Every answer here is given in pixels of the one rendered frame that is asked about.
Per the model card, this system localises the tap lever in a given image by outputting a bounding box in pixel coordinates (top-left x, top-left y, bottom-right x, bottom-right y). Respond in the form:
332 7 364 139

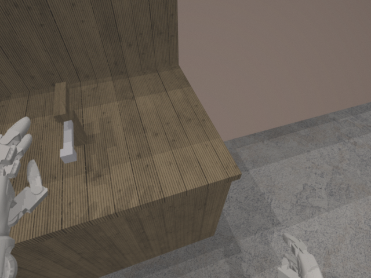
60 120 77 164

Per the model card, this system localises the robot left hand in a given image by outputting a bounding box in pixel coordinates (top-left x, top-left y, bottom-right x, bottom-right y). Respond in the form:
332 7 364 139
0 116 48 236

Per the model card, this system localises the counter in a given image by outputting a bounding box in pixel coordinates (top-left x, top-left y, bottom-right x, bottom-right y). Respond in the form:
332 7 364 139
0 0 242 278

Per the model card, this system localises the robot right hand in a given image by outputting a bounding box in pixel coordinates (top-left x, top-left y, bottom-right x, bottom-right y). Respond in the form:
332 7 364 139
278 233 323 278

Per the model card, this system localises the robot left forearm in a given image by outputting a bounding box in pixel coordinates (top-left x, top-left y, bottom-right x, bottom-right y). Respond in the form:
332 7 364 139
0 236 18 278

